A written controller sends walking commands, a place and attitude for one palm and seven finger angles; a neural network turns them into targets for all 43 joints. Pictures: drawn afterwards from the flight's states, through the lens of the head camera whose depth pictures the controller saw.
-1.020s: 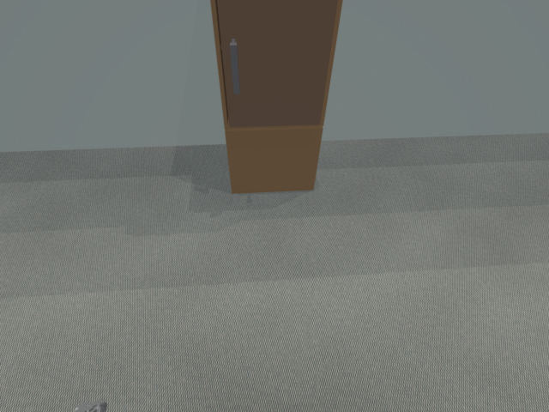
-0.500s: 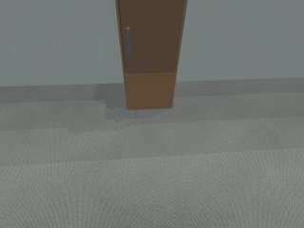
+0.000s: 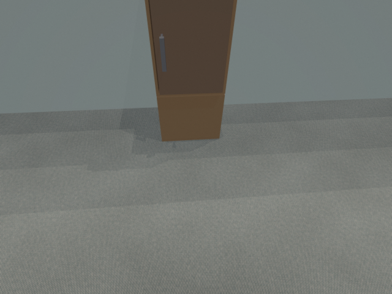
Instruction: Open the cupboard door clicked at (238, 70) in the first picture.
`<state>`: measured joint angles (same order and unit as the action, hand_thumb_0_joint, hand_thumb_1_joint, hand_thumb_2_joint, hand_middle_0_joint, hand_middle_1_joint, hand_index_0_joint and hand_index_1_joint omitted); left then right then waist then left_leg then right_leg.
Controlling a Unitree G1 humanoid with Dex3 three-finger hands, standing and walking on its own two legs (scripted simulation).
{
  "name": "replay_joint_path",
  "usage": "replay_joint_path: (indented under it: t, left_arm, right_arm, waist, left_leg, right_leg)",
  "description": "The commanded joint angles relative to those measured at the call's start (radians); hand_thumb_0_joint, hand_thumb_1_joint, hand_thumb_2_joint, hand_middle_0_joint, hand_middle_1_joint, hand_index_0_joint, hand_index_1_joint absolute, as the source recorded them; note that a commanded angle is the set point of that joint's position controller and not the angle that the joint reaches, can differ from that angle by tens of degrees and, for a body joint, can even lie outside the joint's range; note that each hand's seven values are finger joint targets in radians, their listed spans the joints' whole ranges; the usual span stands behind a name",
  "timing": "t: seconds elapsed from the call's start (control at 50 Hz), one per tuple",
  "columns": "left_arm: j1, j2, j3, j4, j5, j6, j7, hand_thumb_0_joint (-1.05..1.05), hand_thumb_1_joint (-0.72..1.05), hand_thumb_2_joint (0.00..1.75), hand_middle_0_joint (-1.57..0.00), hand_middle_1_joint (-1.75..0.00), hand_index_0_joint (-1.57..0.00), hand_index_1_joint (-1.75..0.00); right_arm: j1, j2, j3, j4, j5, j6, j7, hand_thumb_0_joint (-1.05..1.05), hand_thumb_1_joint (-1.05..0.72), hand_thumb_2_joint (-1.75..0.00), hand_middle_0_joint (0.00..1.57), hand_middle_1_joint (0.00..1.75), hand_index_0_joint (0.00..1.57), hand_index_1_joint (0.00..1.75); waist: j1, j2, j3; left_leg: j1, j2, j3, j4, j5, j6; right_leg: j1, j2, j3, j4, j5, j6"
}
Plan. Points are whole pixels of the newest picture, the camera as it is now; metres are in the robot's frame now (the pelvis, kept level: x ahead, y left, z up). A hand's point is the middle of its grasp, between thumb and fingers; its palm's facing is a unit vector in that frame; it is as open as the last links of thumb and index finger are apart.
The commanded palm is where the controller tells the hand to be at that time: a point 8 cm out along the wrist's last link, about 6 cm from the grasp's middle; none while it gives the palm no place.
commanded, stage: look at it before walking up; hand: left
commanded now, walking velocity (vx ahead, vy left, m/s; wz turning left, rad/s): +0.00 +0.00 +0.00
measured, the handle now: (163, 53) +1.21 +0.24 -0.08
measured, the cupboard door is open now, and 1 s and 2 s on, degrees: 0 0 0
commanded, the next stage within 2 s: walk to a spot facing it in 0.42 s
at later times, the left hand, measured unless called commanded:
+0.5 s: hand out of the picture +0.07 +0.25 -0.16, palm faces -0.03 -0.94 -0.33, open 7.4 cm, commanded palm none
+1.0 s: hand out of the picture +0.06 +0.17 -0.20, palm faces -0.10 -0.98 -0.15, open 7.4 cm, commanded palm none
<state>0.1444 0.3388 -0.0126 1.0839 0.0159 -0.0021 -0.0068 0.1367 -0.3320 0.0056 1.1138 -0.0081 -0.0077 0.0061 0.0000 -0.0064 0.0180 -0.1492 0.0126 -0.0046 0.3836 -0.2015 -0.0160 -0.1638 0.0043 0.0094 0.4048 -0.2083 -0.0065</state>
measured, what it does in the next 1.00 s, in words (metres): shifts its weight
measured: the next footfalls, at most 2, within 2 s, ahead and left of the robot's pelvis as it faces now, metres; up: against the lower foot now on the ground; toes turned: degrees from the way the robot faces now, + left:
right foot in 1.06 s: +0.15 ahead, -0.11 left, +0.00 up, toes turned -12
left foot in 1.48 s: +0.49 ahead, +0.07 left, +0.00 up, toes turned -2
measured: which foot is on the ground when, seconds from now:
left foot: down 0.00-1.00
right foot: down 0.00-0.90, up 0.92-1.00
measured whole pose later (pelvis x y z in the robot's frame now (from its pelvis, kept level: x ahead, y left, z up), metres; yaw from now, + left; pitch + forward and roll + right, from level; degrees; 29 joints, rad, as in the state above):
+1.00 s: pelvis +0.10 +0.00 -0.03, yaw -7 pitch +0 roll +1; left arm 0.40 0.16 0.03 1.12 0.03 0.00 -0.02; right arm 0.39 -0.15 -0.02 1.12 -0.02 -0.07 -0.01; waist -0.01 -0.02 0.02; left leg -0.10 0.06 0.12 0.63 -0.52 -0.02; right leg -0.34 0.01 -0.03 0.89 -0.53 -0.05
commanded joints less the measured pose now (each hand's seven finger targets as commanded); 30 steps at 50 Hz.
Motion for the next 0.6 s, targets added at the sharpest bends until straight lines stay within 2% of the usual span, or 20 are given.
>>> replay_joint_path:
  t: [0.0,0.1,0.28,0.34,0.5,0.52,0.54,0.56,0.58]
  left_arm:
    - [-0.046,0.205,0.047,-0.065,-0.005,-0.024,0.018,0.0,0.9,0.9,-0.2,-0.3,-0.2,-0.3]
    - [-0.046,0.206,0.046,-0.065,-0.004,-0.024,0.017,0.0,0.9,0.9,-0.2,-0.3,-0.2,-0.3]
    - [-0.038,0.206,0.046,-0.063,-0.004,-0.026,0.018,0.0,0.9,0.9,-0.2,-0.3,-0.2,-0.3]
    - [-0.037,0.206,0.045,-0.061,-0.005,-0.027,0.018,0.0,0.9,0.9,-0.2,-0.3,-0.2,-0.3]
    - [-0.037,0.209,0.044,-0.059,-0.004,-0.025,0.018,0.0,0.9,0.9,-0.2,-0.3,-0.2,-0.3]
    - [0.001,0.129,0.029,-0.038,-0.006,-0.016,0.02,0.0,0.9,0.9,-0.2,-0.3,-0.2,-0.3]
    - [0.04,0.082,0.018,-0.026,-0.003,-0.003,0.021,0.0,0.9,0.9,-0.2,-0.3,-0.2,-0.3]
    - [0.064,0.08,0.02,-0.023,0.001,0.004,0.018,0.0,0.9,0.9,-0.2,-0.3,-0.2,-0.3]
    - [0.073,0.084,0.025,-0.024,0.004,0.01,0.012,0.0,0.9,0.9,-0.2,-0.3,-0.2,-0.3]
  right_arm:
    - [-0.053,-0.205,-0.04,-0.064,-0.002,-0.027,-0.018,0.0,-0.9,-0.9,0.2,0.3,0.2,0.3]
    - [-0.055,-0.203,-0.04,-0.064,-0.002,-0.026,-0.017,0.0,-0.9,-0.9,0.2,0.3,0.2,0.3]
    - [-0.057,-0.206,-0.04,-0.065,0.0,-0.028,-0.018,0.0,-0.9,-0.9,0.2,0.3,0.2,0.3]
    - [-0.058,-0.208,-0.039,-0.064,0.0,-0.028,-0.019,0.0,-0.9,-0.9,0.2,0.3,0.2,0.3]
    - [-0.059,-0.209,-0.039,-0.063,0.001,-0.027,-0.018,0.0,-0.9,-0.9,0.2,0.3,0.2,0.3]
    - [-0.031,-0.132,-0.02,-0.046,-0.004,-0.019,-0.016,0.0,-0.9,-0.9,0.2,0.3,0.2,0.3]
    - [0.01,-0.079,-0.01,-0.033,-0.008,-0.008,-0.013,0.0,-0.9,-0.9,0.2,0.3,0.2,0.3]
    - [0.037,-0.076,-0.011,-0.03,-0.011,-0.002,-0.011,0.0,-0.9,-0.9,0.2,0.3,0.2,0.3]
    - [0.043,-0.081,-0.016,-0.03,-0.015,0.002,-0.009,0.0,-0.9,-0.9,0.2,0.3,0.2,0.3]
  waist:
    - [0.001,0.003,-0.029]
    - [0.002,0.002,-0.023]
    - [0.003,0.017,-0.047]
    - [0.002,0.005,-0.048]
    - [0.002,0.013,-0.041]
    - [0.002,0.011,-0.057]
    - [0.003,0.003,-0.043]
    - [0.006,-0.007,-0.024]
    - [0.006,-0.007,0.027]
  left_leg:
    - [-0.004,0.099,-0.093,-0.067,0.072,0.042]
    - [-0.007,0.1,-0.092,-0.068,0.066,0.042]
    - [0.01,0.105,-0.096,-0.067,0.106,0.042]
    - [0.019,0.105,-0.095,-0.067,0.124,0.042]
    - [0.016,0.105,-0.1,-0.077,0.112,0.042]
    - [0.026,0.104,-0.082,-0.069,0.065,0.031]
    - [0.011,0.094,-0.07,-0.057,-0.041,0.024]
    - [-0.01,0.089,-0.064,-0.05,-0.164,0.027]
    - [-0.057,0.084,-0.065,-0.058,-0.293,0.031]
  right_leg:
    - [-0.011,-0.119,0.121,-0.09,0.048,-0.03]
    - [-0.015,-0.12,0.12,-0.095,0.041,-0.028]
    - [0.008,-0.121,0.112,-0.087,0.094,-0.028]
    - [0.012,-0.121,0.111,-0.087,0.118,-0.028]
    - [0.013,-0.122,0.109,-0.096,0.098,-0.026]
    - [0.014,-0.119,0.104,-0.098,0.04,-0.015]
    - [-0.001,-0.108,0.107,-0.09,-0.088,-0.01]
    - [-0.026,-0.1,0.12,-0.09,-0.21,-0.017]
    - [-0.066,-0.091,0.135,-0.093,-0.317,-0.025]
